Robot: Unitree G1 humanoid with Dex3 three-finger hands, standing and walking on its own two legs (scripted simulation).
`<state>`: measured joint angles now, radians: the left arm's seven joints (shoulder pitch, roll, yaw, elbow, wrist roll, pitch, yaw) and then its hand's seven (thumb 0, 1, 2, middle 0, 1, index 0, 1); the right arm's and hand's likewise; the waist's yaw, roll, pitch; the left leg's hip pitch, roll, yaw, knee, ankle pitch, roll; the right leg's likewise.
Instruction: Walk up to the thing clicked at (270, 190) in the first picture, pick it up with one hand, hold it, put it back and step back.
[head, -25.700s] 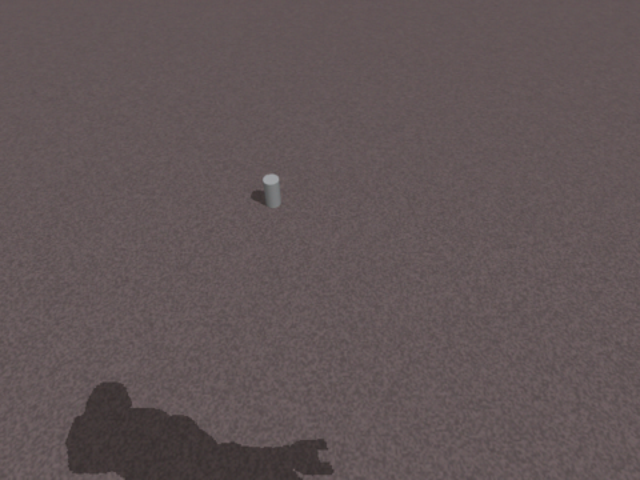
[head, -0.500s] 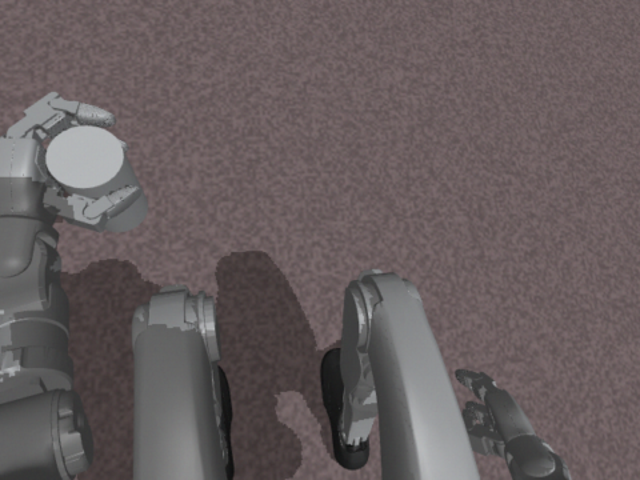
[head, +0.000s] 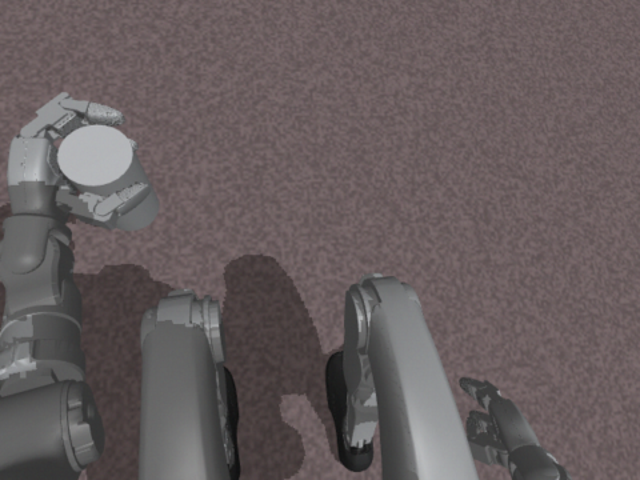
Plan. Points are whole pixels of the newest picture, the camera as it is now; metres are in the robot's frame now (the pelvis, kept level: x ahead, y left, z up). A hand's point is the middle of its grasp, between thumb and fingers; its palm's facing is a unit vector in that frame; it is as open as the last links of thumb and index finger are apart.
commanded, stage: lift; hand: left
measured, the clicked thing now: (116, 184) +0.45 +0.22 -0.07
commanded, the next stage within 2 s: hold in 1.78 s
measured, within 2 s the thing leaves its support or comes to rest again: neither
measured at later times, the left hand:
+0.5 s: hand (54, 160) +0.42 +0.22 +0.07, palm faces -0.04 -1.00 -0.05, open 9.8 cm
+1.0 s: hand out of the picture +0.38 +0.22 +0.25, palm faces +0.01 -1.00 -0.02, open 9.8 cm
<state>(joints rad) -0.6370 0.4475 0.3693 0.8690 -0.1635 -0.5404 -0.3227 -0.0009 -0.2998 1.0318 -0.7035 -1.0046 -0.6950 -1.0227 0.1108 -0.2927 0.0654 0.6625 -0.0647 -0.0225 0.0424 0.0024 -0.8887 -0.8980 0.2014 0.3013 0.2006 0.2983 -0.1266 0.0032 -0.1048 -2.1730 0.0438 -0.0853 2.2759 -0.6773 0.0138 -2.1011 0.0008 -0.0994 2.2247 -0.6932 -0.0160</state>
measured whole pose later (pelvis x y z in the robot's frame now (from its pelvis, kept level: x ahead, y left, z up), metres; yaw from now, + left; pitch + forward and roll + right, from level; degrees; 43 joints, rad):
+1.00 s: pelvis +0.03 +0.01 +0.22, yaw +4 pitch +25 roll -4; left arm -0.21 0.31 0.20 0.35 -0.23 -0.25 -0.25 0.00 -0.31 1.04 -0.71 -0.99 -0.70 -1.01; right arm 0.16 -0.25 0.00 0.62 0.06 -0.09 -0.06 0.01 -0.91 -0.90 0.20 0.30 0.20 0.30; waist -0.04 0.03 -0.18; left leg -1.39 0.04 -0.04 1.55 -0.60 0.01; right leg -1.33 0.01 -0.07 1.50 -0.60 0.00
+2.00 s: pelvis +0.08 +0.01 +0.34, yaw +5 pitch +11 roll -2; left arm -0.15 0.26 0.14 0.47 -0.23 -0.32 -0.31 0.00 -0.34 1.07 -0.71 -1.01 -0.71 -1.03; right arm 0.24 -0.23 0.02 0.66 0.02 -0.09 -0.08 0.01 -0.91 -0.90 0.20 0.30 0.20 0.30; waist -0.02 0.02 -0.07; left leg -0.72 0.03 0.00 0.98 -0.45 0.01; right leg -0.67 0.00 -0.04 0.94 -0.45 0.00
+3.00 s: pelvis +0.07 +0.01 +0.36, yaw +5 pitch +6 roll -1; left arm -0.15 0.24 0.13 0.50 -0.23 -0.34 -0.29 0.00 -0.34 1.08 -0.71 -1.02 -0.71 -1.03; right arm 0.23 -0.23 0.02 0.68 0.02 -0.08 -0.08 0.01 -0.91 -0.90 0.20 0.30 0.20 0.30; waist -0.02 0.01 -0.03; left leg -0.55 0.02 0.00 0.84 -0.39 0.01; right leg -0.51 0.00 -0.03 0.81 -0.39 0.00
